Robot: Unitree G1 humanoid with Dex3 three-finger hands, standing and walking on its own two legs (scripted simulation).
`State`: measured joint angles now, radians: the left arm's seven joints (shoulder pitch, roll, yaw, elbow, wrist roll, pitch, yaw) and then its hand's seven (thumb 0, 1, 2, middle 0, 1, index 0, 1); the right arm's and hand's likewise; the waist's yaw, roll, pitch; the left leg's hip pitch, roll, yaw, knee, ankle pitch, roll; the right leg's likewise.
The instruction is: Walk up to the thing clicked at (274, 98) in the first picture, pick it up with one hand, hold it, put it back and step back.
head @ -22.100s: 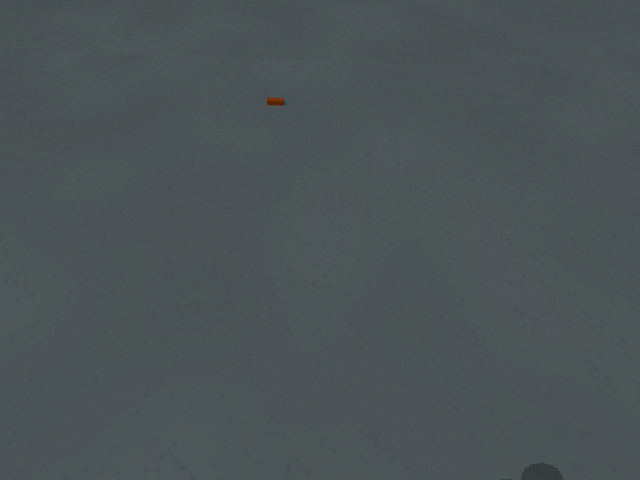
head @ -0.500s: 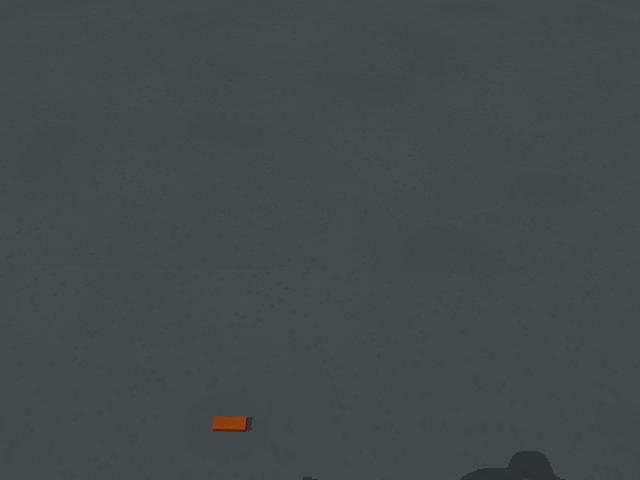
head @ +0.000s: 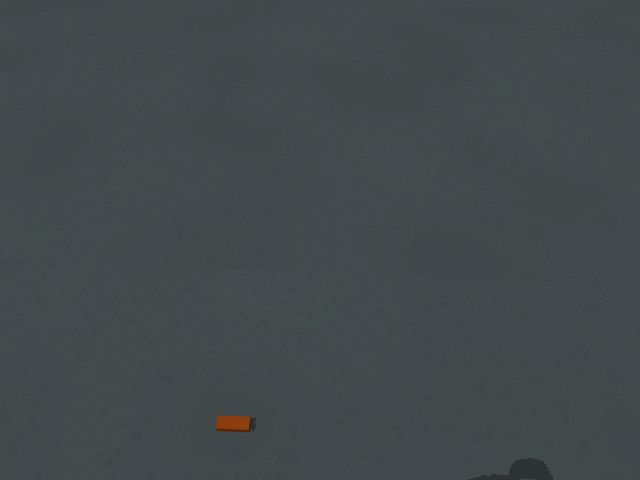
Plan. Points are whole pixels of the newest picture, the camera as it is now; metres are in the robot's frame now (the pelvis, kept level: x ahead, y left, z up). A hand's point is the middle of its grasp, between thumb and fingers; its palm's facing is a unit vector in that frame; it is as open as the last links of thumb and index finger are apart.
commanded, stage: stand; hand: left
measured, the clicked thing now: (233, 423) +0.39 +0.24 -0.77
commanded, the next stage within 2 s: walk up in 0.34 s
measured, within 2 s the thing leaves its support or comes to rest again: neither
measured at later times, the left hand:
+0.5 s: hand out of the picture +0.06 +0.26 -0.17, palm faces -0.03 -0.93 -0.38, open 7.3 cm
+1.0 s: hand out of the picture -0.03 +0.19 -0.16, palm faces +0.07 -0.90 -0.43, open 7.4 cm
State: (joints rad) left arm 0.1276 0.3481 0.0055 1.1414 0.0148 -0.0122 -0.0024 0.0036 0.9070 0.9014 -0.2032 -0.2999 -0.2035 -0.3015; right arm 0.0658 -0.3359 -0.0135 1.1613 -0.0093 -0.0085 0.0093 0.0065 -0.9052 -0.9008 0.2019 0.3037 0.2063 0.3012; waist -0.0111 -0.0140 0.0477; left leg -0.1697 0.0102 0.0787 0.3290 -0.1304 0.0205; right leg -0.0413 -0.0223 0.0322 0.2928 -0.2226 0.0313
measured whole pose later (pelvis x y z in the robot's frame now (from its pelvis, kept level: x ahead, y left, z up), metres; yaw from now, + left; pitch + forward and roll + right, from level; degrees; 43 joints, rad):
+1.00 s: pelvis -0.13 -0.08 -0.02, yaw +4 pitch +0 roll +1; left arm 0.11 0.32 0.06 0.81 0.02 0.02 0.05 0.00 0.90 0.90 -0.21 -0.30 -0.21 -0.30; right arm 0.13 -0.40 -0.03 0.94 -0.02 0.08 -0.03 0.01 -0.91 -0.90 0.20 0.30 0.21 0.30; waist 0.01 0.05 0.20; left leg -0.36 -0.06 -0.10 0.95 -0.52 -0.01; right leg -0.34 -0.01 -0.08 0.64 -0.30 -0.06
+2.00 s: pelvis -0.34 -0.01 -0.02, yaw +2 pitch -2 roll +1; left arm 0.19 0.38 0.08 0.91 0.03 0.02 0.00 0.00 0.91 0.90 -0.20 -0.30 -0.20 -0.30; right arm 0.28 -0.35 -0.06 0.98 -0.03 -0.02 0.01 0.01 -0.91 -0.90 0.20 0.30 0.21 0.30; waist -0.02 -0.05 0.08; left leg -0.21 -0.02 -0.03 0.58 -0.33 0.01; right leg -0.31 -0.02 0.05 0.86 -0.50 -0.02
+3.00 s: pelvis -0.30 -0.03 +0.00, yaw +4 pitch -2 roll +0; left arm 0.08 0.35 0.02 1.13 0.01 -0.01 -0.01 0.00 0.91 0.90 -0.20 -0.30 -0.20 -0.30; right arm 0.04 -0.34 -0.01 1.10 -0.01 -0.01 0.00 0.01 -0.90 -0.90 0.20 0.30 0.21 0.30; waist 0.01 -0.01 0.06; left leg -0.10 0.01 -0.04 0.39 -0.25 -0.02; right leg -0.16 -0.05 -0.03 0.39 -0.19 0.04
